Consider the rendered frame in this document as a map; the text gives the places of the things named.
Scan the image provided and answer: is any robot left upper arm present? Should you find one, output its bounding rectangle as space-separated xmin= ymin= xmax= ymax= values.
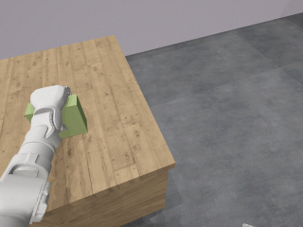
xmin=0 ymin=174 xmax=51 ymax=227

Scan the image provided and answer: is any left robot forearm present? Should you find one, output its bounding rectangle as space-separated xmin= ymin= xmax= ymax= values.
xmin=0 ymin=105 xmax=62 ymax=186

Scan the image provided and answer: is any sponge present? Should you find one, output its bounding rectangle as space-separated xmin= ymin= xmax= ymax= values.
xmin=25 ymin=94 xmax=88 ymax=139

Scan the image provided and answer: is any table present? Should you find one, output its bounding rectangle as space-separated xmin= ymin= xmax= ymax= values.
xmin=0 ymin=35 xmax=176 ymax=227

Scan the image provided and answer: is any robot left hand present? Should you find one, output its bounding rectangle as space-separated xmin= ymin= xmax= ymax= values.
xmin=30 ymin=85 xmax=72 ymax=131

